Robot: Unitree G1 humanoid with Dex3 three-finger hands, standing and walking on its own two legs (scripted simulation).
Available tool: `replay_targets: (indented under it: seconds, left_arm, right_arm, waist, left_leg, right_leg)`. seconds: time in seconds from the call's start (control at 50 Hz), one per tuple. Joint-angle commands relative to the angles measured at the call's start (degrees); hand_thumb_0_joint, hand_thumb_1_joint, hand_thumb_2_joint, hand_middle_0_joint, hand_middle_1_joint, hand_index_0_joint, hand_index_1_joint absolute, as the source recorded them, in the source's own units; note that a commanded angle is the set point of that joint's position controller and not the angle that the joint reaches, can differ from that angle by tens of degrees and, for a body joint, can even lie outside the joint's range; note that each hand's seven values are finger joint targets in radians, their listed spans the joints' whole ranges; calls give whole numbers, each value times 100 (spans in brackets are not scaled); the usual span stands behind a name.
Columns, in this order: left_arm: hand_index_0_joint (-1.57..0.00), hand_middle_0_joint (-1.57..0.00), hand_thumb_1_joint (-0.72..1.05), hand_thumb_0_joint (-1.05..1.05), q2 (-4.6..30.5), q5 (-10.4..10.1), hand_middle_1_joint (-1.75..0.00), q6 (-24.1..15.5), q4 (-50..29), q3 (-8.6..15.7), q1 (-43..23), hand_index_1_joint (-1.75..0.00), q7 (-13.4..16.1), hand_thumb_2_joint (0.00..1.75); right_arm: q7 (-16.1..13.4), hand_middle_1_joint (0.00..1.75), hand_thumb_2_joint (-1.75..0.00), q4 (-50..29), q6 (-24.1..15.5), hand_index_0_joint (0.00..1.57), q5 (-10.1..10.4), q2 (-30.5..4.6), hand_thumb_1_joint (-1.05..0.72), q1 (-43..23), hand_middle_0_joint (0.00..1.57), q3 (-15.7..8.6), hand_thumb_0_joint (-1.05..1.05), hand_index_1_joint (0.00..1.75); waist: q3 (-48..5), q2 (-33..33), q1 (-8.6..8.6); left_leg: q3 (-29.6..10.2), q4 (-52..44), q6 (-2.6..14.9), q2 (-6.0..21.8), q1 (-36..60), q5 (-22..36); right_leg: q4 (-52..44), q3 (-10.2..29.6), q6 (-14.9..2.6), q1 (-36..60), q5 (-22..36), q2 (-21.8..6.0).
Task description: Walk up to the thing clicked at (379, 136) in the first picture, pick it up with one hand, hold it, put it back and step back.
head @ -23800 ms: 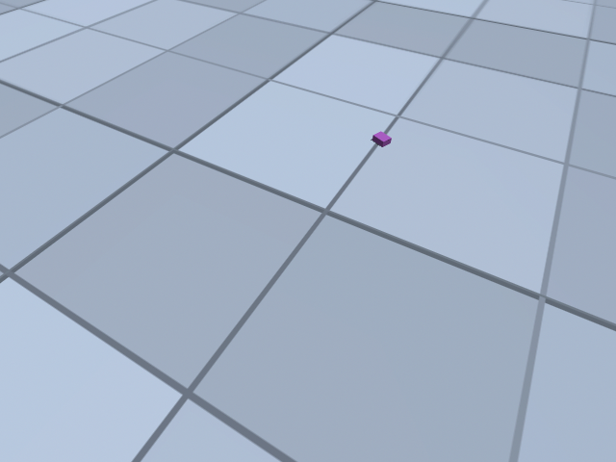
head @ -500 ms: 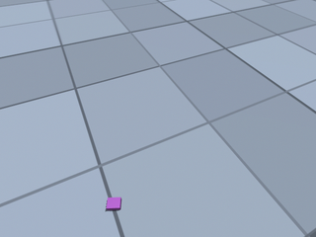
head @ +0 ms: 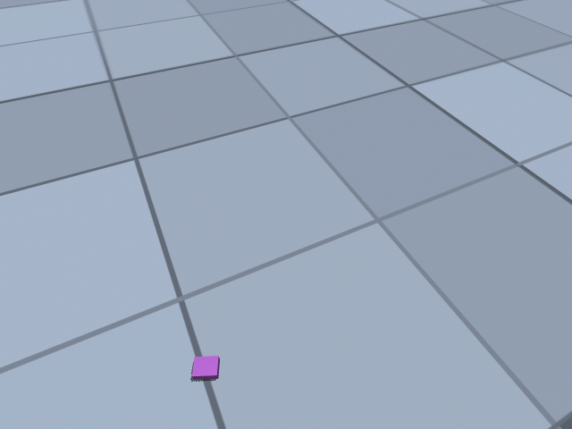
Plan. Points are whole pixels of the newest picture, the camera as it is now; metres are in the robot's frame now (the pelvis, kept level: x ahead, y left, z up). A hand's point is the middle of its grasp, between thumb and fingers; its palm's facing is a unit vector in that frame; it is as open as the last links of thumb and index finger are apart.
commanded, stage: stand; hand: left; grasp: from above
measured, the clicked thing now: (206, 367) +0.46 +0.26 -0.76
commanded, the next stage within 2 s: rise first in 0.30 s
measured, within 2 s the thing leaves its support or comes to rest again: neither
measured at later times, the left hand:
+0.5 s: hand out of the picture +0.11 +0.25 -0.16, palm faces +0.03 -0.94 -0.34, open 7.6 cm
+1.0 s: hand out of the picture +0.14 +0.26 -0.21, palm faces -0.10 -0.90 -0.41, open 13.2 cm
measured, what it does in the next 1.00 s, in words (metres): lowers itself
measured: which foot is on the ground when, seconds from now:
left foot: down 0.00-1.00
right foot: down 0.00-1.00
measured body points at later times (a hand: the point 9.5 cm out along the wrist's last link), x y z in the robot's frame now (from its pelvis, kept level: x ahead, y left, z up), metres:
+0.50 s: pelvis +0.00 +0.00 +0.00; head +0.03 +0.00 +0.44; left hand +0.10 +0.30 -0.13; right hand +0.09 -0.29 -0.13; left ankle +0.01 +0.14 -0.75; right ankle -0.01 -0.14 -0.75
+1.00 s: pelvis +0.00 +0.01 -0.07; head +0.08 +0.02 +0.37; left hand +0.15 +0.31 -0.19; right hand +0.13 -0.26 -0.17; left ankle +0.01 +0.14 -0.75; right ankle -0.01 -0.14 -0.75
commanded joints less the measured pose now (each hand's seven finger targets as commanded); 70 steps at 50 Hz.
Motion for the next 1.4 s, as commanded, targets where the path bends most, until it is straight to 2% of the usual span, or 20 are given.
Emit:
replay_targets:
  seconds: [0.0, 0.18, 0.36, 0.38, 0.4, 0.42, 0.46, 0.5, 0.54, 0.58, 0.6, 0.66, 0.72, 0.78, 0.8, 0.88, 1.04, 1.16, 1.32, 1.38]
  left_arm:
    - [-20, -20, 90, 0, 1237, -12, -30, -125, -351, 244, -164, -30, 92, 90]
    - [-20, -20, 90, 0, 1213, -31, -30, -127, -354, 239, -136, -30, 112, 90]
    - [-20, -20, 90, 0, 1218, -20, -30, -119, -343, 246, -145, -30, 113, 90]
    - [-17, -16, 82, 0, 1218, -20, -38, -117, -340, 255, -163, -38, 117, 91]
    - [-24, -24, 74, 0, 249, -319, -45, -688, -2351, 253, -2174, -46, 189, 92]
    - [-22, -26, 66, 0, 567, -291, -52, -652, -2031, 381, -2885, -54, 232, 91]
    - [-20, -22, 50, 0, 1021, -133, -64, -310, -557, 784, -1463, -67, 184, 91]
    - [-22, -22, 34, 0, 1387, 80, -75, -336, -813, 983, -1800, -75, 95, 87]
    - [-24, -22, 20, 0, 1338, 381, -85, -218, -424, 1162, -998, -83, -58, 82]
    - [-25, -23, 4, 0, 1272, 590, -88, -89, -629, 1350, -393, -86, -141, 82]
    - [-24, -22, -4, 0, 1160, 645, -89, -1, -921, 1281, -529, -87, -133, 81]
    - [-24, -24, -28, 0, 793, 822, -90, 422, -1133, 1027, -738, -89, -64, 83]
    - [-22, -24, -41, 0, 938, 840, -90, 701, -1521, 1180, -732, -91, 32, 87]
    - [-24, -25, -43, 0, 738, 913, -89, 795, -1900, 1063, -738, -91, 31, 86]
    - [-23, -25, -43, 0, 850, 949, -89, 779, -2129, 1208, -692, -90, 41, 87]
    - [-21, -23, -46, 0, 930, 1046, -90, 699, -3069, 1326, -467, -92, 68, 89]
    - [-19, -21, -48, 0, 931, 1182, -91, 981, -4059, 1348, 342, -93, 59, 91]
    - [-21, -23, -48, 0, 744, 1239, -89, 1167, -4441, 1208, 793, -91, 41, 90]
    - [-23, -25, -47, 0, 851, 1408, -88, 1262, -4846, 1329, 1154, -90, 110, 86]
    - [-26, -28, -45, 0, 878, 1456, -85, 1241, -5021, 1317, 1098, -87, 106, 85]
  right_arm:
    - [-82, 30, -90, -348, -119, 20, 14, -1234, -90, -150, 20, -214, 0, 30]
    - [-103, 30, -90, -356, -138, 20, 23, -1234, -90, -228, 20, -212, 0, 30]
    - [-95, 30, -90, -379, -117, 20, 7, -1215, -90, -188, 20, -208, 0, 30]
    - [-94, 30, -91, -369, -114, 20, 13, -1234, -92, -174, 20, -209, 0, 30]
    - [-205, 30, -92, -2032, -413, 20, 395, -255, -98, -220, 20, 39, 0, 30]
    - [-273, 30, -90, -1675, -402, 20, 389, -429, -92, 91, 20, -12, 0, 30]
    - [-313, 30, -90, -1722, -290, 20, 374, -609, -89, 304, 20, -157, 0, 30]
    - [-377, 30, -89, -1912, -344, 20, 302, -608, -87, 508, 20, -339, 0, 30]
    - [-322, 30, -90, -2054, -375, 20, 181, -568, -91, 664, 20, -467, 0, 30]
    - [-256, 30, -90, -2336, -386, 20, 133, -497, -90, 675, 20, -543, 0, 30]
    - [-251, 30, -89, -2507, -386, 20, 137, -458, -88, 641, 20, -552, 0, 30]
    - [-224, 30, -89, -2855, -382, 20, 178, -393, -87, 443, 20, -515, 0, 30]
    - [-163, 30, -89, -3123, -428, 20, 187, -394, -88, 426, 20, -541, 0, 30]
    - [-135, 30, -90, -3297, -534, 20, 189, -343, -90, 502, 20, -538, 0, 30]
    - [-130, 30, -90, -3354, -580, 20, 180, -328, -89, 539, 20, -559, 0, 30]
    - [-149, 30, -90, -3527, -730, 20, 147, -275, -89, 605, 20, -578, 0, 30]
    - [-269, 30, -90, -3740, -879, 20, 82, -216, -91, 555, 20, -554, 0, 30]
    - [-288, 30, -91, -3934, -978, 20, 49, -163, -93, 492, 20, -507, 0, 30]
    - [-258, 30, -91, -4103, -1071, 20, 43, -122, -94, 448, 20, -492, 0, 30]
    - [-235, 30, -91, -4168, -1084, 20, 34, -125, -94, 375, 20, -498, 0, 30]
  waist:
    - [-366, 18, -10]
    - [-581, 54, 31]
    - [-379, 13, 23]
    - [-368, 56, 17]
    - [-130, 184, -609]
    - [-317, 45, -483]
    - [-201, -217, -226]
    - [-991, -286, -172]
    - [-1413, -7, -69]
    - [-1922, 346, 234]
    - [-2093, 406, 202]
    - [-1619, 304, 88]
    - [-1494, 200, 64]
    - [-1412, 10, -60]
    - [-1583, 34, -38]
    - [-2141, 299, -52]
    - [-2411, 507, -113]
    - [-2409, 459, -168]
    - [-2655, 457, -95]
    - [-2621, 492, -100]
  left_leg:
    - [-311, -255, 270, 495, 105, 580]
    - [-274, -136, 284, 551, 319, 1251]
    - [-271, -217, 290, 528, 151, 874]
    - [-285, -243, 293, 517, 113, 845]
    - [503, 107, 216, -216, -398, -115]
    - [488, 220, 222, -253, -372, -235]
    - [487, 498, 243, -239, -786, -259]
    - [435, 829, 262, -222, -767, 139]
    - [408, 1249, 231, -275, -1071, 495]
    - [411, 1447, 157, -313, -1090, 817]
    - [433, 1473, 155, -324, -1034, 811]
    - [391, 1619, 126, -260, -1440, 581]
    - [327, 1897, 133, -180, -1920, 203]
    - [292, 2214, 171, -163, -2304, -284]
    - [283, 2338, 176, -156, -2346, -299]
    - [259, 2829, 183, -114, -2493, -59]
    - [229, 3397, 195, -54, -2811, 54]
    - [151, 3747, 204, -36, -3264, -22]
    - [110, 4254, 215, -57, -3687, 118]
    - [100, 4377, 219, -62, -3974, -272]
  right_leg:
    - [-379, 374, -275, -106, 535, -515]
    - [-241, 322, -277, 69, 1149, -533]
    - [-318, 341, -276, 26, 855, -521]
    - [-317, 343, -273, 56, 836, -514]
    - [50, -83, -187, -1303, 357, 199]
    - [113, -142, -178, -1082, 208, 187]
    - [307, -238, -213, -1224, -35, 253]
    - [658, -193, -196, -1177, 406, 230]
    - [1129, -165, -219, -1284, 773, 211]
    - [1395, -168, -267, -1133, 897, 226]
    - [1426, -141, -263, -1133, 889, 224]
    - [1537, -196, -267, -1615, 554, 273]
    - [1817, -253, -262, -2041, 69, 332]
    - [2106, -246, -248, -2554, -334, 340]
    - [2254, -240, -249, -2607, -359, 334]
    - [2800, -189, -259, -2940, -142, 311]
    - [3313, -155, -253, -3392, -34, 284]
    - [3665, -210, -262, -3772, -144, 292]
    - [4152, -227, -272, -4180, -76, 312]
    - [4296, -226, -278, -4457, -388, 308]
